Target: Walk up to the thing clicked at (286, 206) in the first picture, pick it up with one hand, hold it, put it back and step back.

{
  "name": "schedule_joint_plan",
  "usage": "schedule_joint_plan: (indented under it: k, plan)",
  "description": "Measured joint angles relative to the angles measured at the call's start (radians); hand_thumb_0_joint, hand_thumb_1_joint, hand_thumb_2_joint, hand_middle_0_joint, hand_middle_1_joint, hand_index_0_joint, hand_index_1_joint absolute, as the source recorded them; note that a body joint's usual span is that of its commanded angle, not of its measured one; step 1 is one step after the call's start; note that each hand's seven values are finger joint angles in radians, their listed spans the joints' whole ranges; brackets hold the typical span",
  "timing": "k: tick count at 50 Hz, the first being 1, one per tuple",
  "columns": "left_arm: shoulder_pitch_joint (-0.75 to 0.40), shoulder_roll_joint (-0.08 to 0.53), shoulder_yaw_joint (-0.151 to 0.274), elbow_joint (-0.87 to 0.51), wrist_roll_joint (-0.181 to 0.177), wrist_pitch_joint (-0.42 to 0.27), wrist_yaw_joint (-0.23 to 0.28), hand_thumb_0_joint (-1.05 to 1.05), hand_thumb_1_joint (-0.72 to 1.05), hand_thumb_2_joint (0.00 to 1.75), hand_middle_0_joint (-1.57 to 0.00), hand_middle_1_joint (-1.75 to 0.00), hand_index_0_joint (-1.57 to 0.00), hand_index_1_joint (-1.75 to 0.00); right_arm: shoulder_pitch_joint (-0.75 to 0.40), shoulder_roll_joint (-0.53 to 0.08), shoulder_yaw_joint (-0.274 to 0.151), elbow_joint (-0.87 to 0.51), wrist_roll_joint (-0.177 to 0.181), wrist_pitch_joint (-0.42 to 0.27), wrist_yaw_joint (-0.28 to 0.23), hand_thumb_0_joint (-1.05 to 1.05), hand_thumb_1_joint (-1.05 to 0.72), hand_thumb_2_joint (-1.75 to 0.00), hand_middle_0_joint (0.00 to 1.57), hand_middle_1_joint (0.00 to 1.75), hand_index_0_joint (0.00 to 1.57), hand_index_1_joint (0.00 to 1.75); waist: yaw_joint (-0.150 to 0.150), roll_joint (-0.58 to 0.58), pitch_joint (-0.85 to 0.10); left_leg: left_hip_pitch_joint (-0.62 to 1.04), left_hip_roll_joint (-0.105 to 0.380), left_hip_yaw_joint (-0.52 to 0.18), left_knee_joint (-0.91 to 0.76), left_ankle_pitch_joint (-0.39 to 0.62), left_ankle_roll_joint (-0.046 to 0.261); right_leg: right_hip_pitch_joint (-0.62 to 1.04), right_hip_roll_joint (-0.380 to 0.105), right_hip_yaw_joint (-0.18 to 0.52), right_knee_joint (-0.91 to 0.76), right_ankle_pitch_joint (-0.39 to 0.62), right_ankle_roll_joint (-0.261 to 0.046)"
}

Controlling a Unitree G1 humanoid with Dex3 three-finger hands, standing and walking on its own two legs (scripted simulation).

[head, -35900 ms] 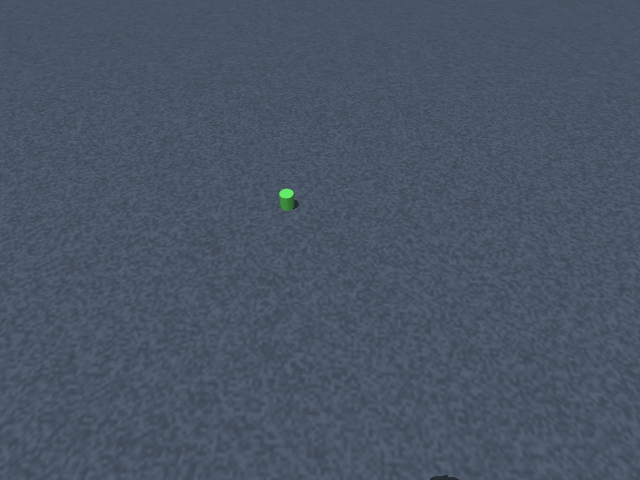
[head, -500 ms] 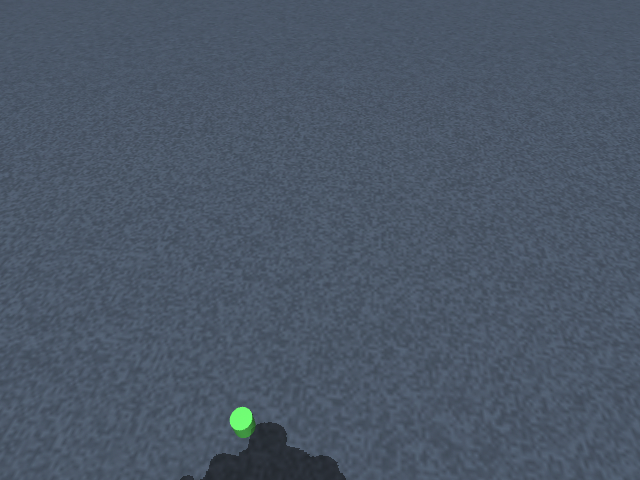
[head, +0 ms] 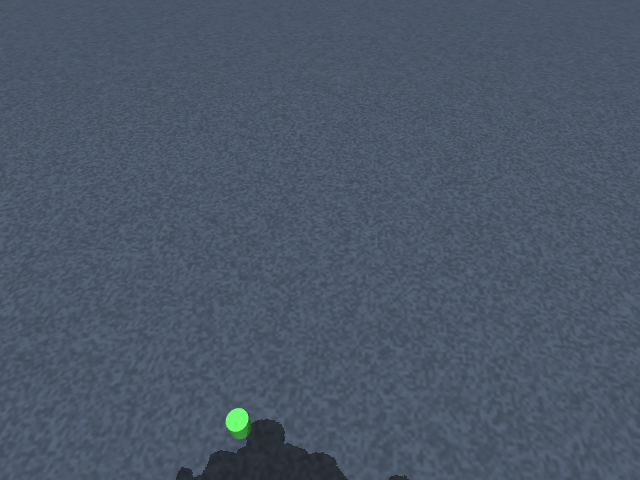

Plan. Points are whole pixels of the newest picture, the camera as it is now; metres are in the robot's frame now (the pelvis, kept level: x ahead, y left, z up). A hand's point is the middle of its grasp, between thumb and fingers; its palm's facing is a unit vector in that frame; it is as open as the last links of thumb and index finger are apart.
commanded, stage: stand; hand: left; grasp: from above
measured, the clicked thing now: (239, 423) +0.41 +0.26 -0.74
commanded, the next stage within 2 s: step back in 0.48 s
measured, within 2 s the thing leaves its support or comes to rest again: neither
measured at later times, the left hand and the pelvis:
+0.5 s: hand out of the picture +0.08 +0.25 -0.16, palm faces +0.01 -0.94 -0.34, open 7.4 cm; pelvis +0.00 +0.00 +0.00, yaw +0 degrees
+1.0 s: hand out of the picture +0.05 +0.32 -0.18, palm faces -0.07 -0.93 -0.35, open 7.4 cm; pelvis -0.09 +0.06 -0.02, yaw -2 degrees
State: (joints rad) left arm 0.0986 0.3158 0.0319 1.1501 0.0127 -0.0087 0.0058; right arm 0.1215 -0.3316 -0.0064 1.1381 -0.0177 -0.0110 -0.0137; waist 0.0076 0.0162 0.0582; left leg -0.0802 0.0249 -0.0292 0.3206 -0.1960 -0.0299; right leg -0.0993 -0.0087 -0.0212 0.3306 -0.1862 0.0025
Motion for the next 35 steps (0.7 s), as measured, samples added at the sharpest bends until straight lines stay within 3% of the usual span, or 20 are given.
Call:
schedule_joint_plan:
  k: [25, 30, 33, 35]
  plan:
    - [0.005, 0.010, -0.005, -0.017, -0.006, 0.000, -0.007, 0.01, 0.90, 0.90, -0.21, -0.30, -0.20, -0.30, -0.003, -0.009, 0.002, -0.008, 0.005, 0.004, 0.008, 0.01, -0.91, -0.90, 0.20, 0.30, 0.20, 0.30, -0.003, -0.001, -0.005, -0.008, 0.002, 0.006, 0.004, -0.002, 0.000, -0.012, 0.002, 0.006, 0.006, -0.001, -0.001]
    - [-0.021, 0.030, 0.022, -0.087, -0.019, 0.017, -0.006, 0.01, 0.90, 0.90, -0.21, -0.30, -0.20, -0.30, -0.037, -0.036, -0.018, -0.084, 0.026, 0.030, 0.015, 0.01, -0.90, -0.90, 0.21, 0.30, 0.20, 0.30, -0.014, 0.006, 0.064, -0.139, 0.000, -0.001, 0.197, -0.037, 0.029, -0.092, 0.004, 0.001, 0.099, -0.020, -0.008]
    - [-0.036, 0.044, 0.029, -0.135, -0.002, 0.032, -0.003, 0.01, 0.90, 0.90, -0.21, -0.30, -0.20, -0.30, -0.044, -0.057, -0.037, -0.131, 0.023, 0.050, 0.019, 0.01, -0.91, -0.90, 0.21, 0.30, 0.20, 0.30, -0.012, -0.008, 0.095, -0.230, -0.046, -0.014, 0.423, -0.209, 0.062, -0.147, -0.016, 0.015, 0.159, -0.031, -0.004]
    - [-0.046, 0.055, 0.031, -0.162, 0.009, 0.039, 0.001, 0.01, 0.90, 0.90, -0.21, -0.30, -0.20, -0.30, -0.034, -0.068, -0.046, -0.158, 0.025, 0.056, 0.022, 0.01, -0.91, -0.90, 0.20, 0.30, 0.20, 0.30, -0.014, -0.019, 0.103, -0.251, -0.065, -0.015, 0.498, -0.264, 0.073, -0.181, -0.029, 0.023, 0.195, -0.037, 0.002]
